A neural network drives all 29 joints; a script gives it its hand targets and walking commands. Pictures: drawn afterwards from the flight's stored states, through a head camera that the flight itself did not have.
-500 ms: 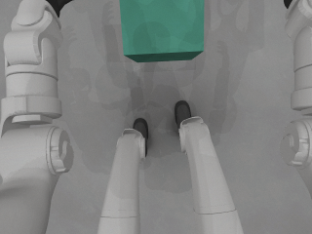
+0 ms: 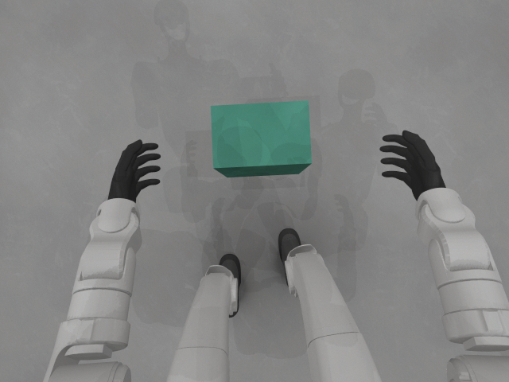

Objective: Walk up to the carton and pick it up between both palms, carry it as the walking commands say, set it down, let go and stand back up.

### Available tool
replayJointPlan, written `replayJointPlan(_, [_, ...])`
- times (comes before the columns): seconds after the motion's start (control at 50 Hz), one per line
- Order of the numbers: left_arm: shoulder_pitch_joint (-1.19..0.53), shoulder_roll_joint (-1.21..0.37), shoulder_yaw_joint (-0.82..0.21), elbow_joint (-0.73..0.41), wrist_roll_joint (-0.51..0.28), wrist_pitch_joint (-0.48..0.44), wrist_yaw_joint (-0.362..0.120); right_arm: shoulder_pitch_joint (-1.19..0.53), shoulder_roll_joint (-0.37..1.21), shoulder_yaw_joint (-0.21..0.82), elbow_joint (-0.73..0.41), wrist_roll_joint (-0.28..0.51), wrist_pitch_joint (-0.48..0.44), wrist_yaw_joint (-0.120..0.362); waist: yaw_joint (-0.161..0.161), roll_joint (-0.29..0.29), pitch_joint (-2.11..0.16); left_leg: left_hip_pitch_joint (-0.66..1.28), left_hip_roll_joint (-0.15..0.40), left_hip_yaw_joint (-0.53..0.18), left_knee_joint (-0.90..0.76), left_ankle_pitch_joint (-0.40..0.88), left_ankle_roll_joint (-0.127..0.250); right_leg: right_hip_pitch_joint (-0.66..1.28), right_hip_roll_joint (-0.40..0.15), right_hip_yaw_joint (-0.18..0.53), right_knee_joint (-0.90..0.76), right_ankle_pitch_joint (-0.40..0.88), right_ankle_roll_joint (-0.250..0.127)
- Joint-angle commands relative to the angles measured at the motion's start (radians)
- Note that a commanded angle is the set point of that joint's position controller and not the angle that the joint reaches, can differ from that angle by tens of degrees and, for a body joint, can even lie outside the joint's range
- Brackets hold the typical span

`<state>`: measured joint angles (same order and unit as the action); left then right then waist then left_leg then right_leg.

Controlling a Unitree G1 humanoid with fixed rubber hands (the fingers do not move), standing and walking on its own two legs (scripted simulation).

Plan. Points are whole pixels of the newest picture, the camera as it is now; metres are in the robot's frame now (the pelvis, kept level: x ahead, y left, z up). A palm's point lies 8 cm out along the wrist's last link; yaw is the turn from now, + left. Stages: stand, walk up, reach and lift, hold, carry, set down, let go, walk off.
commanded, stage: let go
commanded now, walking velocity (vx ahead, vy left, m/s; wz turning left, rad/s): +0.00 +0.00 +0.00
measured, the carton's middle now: (261, 145) +0.51 -0.02 -0.57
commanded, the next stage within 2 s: stand in 0.92 s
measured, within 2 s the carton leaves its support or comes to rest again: neither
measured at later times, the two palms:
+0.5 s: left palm (39, 334) +0.22 +0.26 -0.03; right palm (440, 290) +0.22 -0.20 -0.03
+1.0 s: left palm (33, 322) +0.23 +0.26 -0.02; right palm (454, 291) +0.22 -0.21 -0.03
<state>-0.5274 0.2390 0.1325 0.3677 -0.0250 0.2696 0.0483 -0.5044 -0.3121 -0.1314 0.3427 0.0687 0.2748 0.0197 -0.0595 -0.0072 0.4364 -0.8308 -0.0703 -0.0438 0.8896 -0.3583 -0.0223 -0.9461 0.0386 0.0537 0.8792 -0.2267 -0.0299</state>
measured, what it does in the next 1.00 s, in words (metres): rises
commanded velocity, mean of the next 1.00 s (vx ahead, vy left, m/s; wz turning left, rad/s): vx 0.00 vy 0.00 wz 0.00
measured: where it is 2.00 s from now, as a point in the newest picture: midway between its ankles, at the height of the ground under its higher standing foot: (261, 283)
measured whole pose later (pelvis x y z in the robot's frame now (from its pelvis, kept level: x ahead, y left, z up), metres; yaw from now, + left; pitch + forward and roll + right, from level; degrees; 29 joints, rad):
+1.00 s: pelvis +0.09 +0.03 +0.05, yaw +0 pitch -3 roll -1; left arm 0.22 0.21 0.02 0.57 0.02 0.06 -0.03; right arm 0.26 -0.22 -0.04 0.50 -0.01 0.10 0.04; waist -0.01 0.04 0.05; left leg -0.10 -0.04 -0.08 0.51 -0.36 0.02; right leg -0.20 0.05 0.04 0.49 -0.24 -0.01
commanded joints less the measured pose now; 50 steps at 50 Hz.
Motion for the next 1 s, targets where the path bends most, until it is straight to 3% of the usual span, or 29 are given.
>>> replayJointPlan(0.0, [0.008, 0.127, 0.069, -0.152, 0.035, -0.113, -0.017, 0.015, -0.077, -0.04, -0.162, -0.004, -0.103, 0.011, 0.052, -0.03, -1.479, 0.034, -0.009, 0.054, -0.143, 0.156, 0.01, 1.055, -0.048, 0.053, -0.018, 0.532, 0.058])
replayJointPlan(0.04, [0.068, 0.119, 0.077, -0.099, 0.048, -0.146, -0.029, 0.066, -0.063, -0.035, -0.137, -0.02, -0.134, 0.019, 0.06, -0.034, -1.316, 0.033, 0.0, 0.043, -0.175, 0.136, 0.013, 0.975, -0.046, 0.044, -0.059, 0.46, 0.059])
replayJointPlan(0.14, [0.273, 0.084, 0.04, 0.123, 0.052, -0.18, -0.075, 0.221, -0.018, 0.006, 0.051, -0.048, -0.168, 0.034, 0.069, -0.026, -0.762, 0.076, 0.031, 0.035, -0.29, -0.059, 0.016, 0.701, -0.034, 0.011, -0.257, -0.022, 0.039])
replayJointPlan(0.18, [0.375, 0.065, 0.021, 0.127, 0.059, -0.188, -0.091, 0.32, -0.006, 0.006, 0.064, -0.063, -0.178, 0.036, 0.069, -0.017, -0.695, 0.143, 0.048, 0.037, -0.358, -0.083, 0.014, 0.759, -0.034, -0.001, -0.321, -0.074, 0.03])
replayJointPlan(0.28, [0.507, 0.049, -0.019, 0.023, 0.053, -0.236, -0.105, 0.515, 0.001, 0.013, 0.008, -0.079, -0.219, 0.03, 0.062, 0.025, -0.589, 0.276, 0.07, 0.026, -0.495, -0.011, 0.021, 0.934, -0.019, -0.014, -0.381, 0.073, 0.037])
replayJointPlan(0.4, [0.567, 0.064, -0.054, -0.117, 0.04, -0.266, -0.106, 0.599, -0.029, -0.003, -0.08, -0.092, -0.252, 0.021, 0.055, 0.026, -0.58, 0.425, 0.075, 0.011, -0.524, 0.164, 0.004, 1.056, -0.01, -0.016, -0.385, 0.224, 0.046])
replayJointPlan(0.5, [0.658, 0.073, -0.061, -0.155, 0.037, -0.276, -0.108, 0.682, -0.033, 0.011, -0.093, -0.102, -0.263, 0.031, 0.043, 0.034, -0.551, 0.465, 0.086, -0.007, -0.527, 0.265, -0.002, 1.113, 0.001, -0.02, -0.388, 0.288, 0.049])
replayJointPlan(0.64, [0.727, 0.092, -0.061, -0.097, 0.034, -0.235, -0.108, 0.729, -0.035, 0.03, -0.055, -0.089, -0.221, 0.047, 0.041, 0.058, -0.475, 0.447, 0.092, -0.013, -0.55, 0.289, 0.013, 1.15, 0.011, -0.033, -0.396, 0.304, 0.049])
replayJointPlan(0.72, [0.744, 0.085, -0.055, -0.069, 0.03, -0.2, -0.112, 0.722, -0.031, 0.039, -0.06, -0.08, -0.19, 0.048, 0.053, 0.042, -0.444, 0.464, 0.083, -0.009, -0.554, 0.3, 0.018, 1.149, 0.008, -0.034, -0.413, 0.315, 0.048])
replayJointPlan(0.9, [0.739, 0.09, -0.063, -0.045, 0.038, -0.204, -0.081, 0.696, -0.017, 0.065, -0.08, -0.082, -0.135, 0.014, 0.065, 0.028, -0.469, 0.538, 0.062, 0.002, -0.512, 0.369, 0.015, 1.114, 0.001, -0.012, -0.408, 0.335, 0.045])
replayJointPlan(0.92, [0.746, 0.175, -0.021, 0.164, 0.03, -0.232, -0.063, 0.682, -0.108, -0.027, 0.061, -0.073, -0.2, 0.005, 0.084, 0.05, -0.768, 0.709, 0.07, -0.014, -0.385, 0.286, 0.019, 0.991, -0.087, 0.004, -0.364, 0.405, 0.019])
replayJointPlan(0.94, [0.704, 0.19, -0.028, 0.153, 0.054, -0.261, -0.054, 0.702, -0.124, -0.005, 0.074, -0.075, -0.241, -0.003, 0.043, 0.051, -0.762, 0.737, 0.074, -0.031, -0.373, 0.3, 0.008, 0.942, -0.09, 0.012, -0.354, 0.396, 0.023])
replayJointPlan(0.98, [0.699, 0.172, -0.026, 0.177, 0.056, -0.292, -0.046, 0.694, -0.112, 0.003, 0.111, -0.081, -0.282, -0.009, 0.043, 0.053, -0.698, 0.716, 0.099, -0.057, -0.371, 0.298, 0.02, 0.866, -0.094, 0.028, -0.358, 0.33, 0.004])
